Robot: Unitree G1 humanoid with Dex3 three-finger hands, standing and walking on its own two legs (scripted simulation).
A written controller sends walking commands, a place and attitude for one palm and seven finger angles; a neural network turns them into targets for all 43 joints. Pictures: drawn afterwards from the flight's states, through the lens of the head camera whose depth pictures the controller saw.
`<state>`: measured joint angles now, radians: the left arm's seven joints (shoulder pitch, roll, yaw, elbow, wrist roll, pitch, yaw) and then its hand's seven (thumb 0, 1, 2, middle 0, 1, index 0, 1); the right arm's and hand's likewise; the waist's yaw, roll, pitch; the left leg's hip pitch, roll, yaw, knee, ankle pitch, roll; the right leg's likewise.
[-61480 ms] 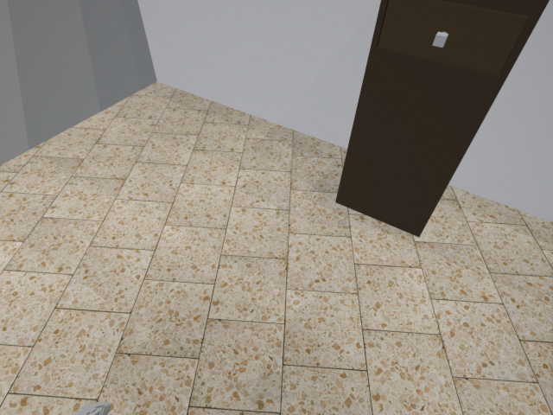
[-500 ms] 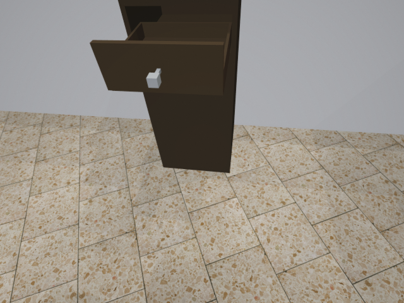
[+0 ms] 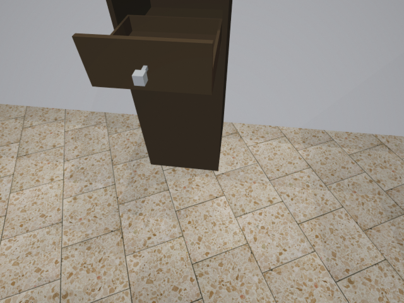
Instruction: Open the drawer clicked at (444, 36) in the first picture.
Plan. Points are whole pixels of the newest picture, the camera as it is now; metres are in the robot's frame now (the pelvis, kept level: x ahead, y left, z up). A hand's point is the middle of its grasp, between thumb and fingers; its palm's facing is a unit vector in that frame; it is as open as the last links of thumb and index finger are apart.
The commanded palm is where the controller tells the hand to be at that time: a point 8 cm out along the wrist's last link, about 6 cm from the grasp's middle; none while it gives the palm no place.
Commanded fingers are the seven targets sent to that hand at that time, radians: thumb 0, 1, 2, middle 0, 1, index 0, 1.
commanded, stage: look to check the result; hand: left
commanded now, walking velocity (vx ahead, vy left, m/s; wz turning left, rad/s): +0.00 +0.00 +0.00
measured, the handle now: (142, 74) +0.67 +0.20 +0.10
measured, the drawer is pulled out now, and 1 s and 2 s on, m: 0.30 0.30 0.30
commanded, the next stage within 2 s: stand and wait in 0.44 s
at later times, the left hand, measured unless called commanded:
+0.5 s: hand out of the picture +0.01 +0.14 -0.17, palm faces +0.05 -0.98 -0.19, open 7.4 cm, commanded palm none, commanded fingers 0.00 0.90 0.90 -0.20 -0.30 -0.20 -0.30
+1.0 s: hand out of the picture +0.04 +0.15 -0.17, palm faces +0.04 -0.98 -0.20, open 7.4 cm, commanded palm none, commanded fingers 0.00 0.90 0.90 -0.20 -0.30 -0.20 -0.30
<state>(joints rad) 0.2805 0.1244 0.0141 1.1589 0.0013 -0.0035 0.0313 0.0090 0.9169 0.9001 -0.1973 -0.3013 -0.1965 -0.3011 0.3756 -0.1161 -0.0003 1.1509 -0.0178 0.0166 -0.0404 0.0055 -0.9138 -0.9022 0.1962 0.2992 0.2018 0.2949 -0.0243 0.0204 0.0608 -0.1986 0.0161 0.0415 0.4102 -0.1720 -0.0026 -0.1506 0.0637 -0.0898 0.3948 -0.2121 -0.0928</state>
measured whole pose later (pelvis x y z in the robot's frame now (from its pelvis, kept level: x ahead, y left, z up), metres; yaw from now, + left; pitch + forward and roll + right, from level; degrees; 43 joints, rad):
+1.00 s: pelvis +0.04 -0.02 +0.00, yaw +0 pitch -2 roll +1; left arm 0.27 0.12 0.01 1.15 0.00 -0.01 0.04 0.01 0.91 0.90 -0.20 -0.30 -0.20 -0.30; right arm 0.31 -0.12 0.00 1.14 -0.01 0.02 -0.06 0.00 -0.91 -0.90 0.20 0.30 0.20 0.29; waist -0.01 0.01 0.07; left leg -0.13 0.04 0.04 0.40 -0.23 -0.03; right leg -0.07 0.09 -0.08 0.34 -0.25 -0.11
